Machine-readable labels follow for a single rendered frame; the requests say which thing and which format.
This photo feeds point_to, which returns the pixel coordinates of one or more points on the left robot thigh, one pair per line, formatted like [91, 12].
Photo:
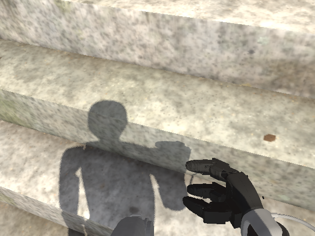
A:
[134, 226]

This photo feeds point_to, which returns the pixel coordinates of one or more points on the right robot hand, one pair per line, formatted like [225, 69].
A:
[228, 203]

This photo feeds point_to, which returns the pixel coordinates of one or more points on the left robot shin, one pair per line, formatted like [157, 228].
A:
[136, 214]

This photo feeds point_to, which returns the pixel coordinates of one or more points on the robot right forearm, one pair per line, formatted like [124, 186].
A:
[259, 222]

